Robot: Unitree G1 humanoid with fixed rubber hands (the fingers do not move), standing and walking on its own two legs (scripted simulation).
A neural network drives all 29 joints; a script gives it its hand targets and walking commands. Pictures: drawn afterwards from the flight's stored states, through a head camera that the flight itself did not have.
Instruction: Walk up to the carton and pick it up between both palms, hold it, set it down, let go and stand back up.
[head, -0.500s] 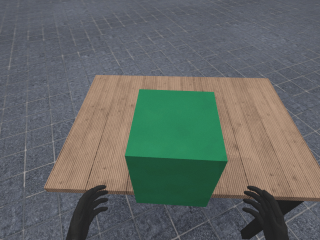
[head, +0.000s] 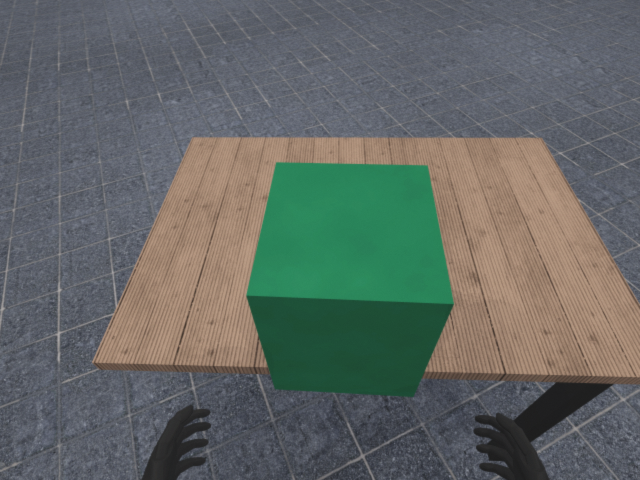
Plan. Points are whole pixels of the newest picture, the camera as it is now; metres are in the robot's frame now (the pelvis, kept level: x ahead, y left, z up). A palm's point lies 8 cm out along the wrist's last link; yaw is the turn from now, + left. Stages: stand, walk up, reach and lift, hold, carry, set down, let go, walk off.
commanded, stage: let go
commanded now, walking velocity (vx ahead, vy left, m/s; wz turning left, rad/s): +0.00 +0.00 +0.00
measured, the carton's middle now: (347, 283) +0.37 +0.00 +0.03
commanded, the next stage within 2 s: stand in 0.44 s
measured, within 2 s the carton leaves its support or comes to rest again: neither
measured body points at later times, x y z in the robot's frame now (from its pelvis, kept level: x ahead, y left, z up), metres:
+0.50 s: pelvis +0.02 +0.00 +0.00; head +0.05 +0.02 +0.45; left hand +0.17 +0.24 -0.09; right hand +0.18 -0.22 -0.09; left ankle +0.01 +0.12 -0.74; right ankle +0.02 -0.11 -0.74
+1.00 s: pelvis -0.04 +0.02 -0.01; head -0.04 +0.02 +0.44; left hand +0.06 +0.25 -0.14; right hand -0.05 -0.23 -0.15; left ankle +0.00 +0.12 -0.74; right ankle -0.07 -0.10 -0.72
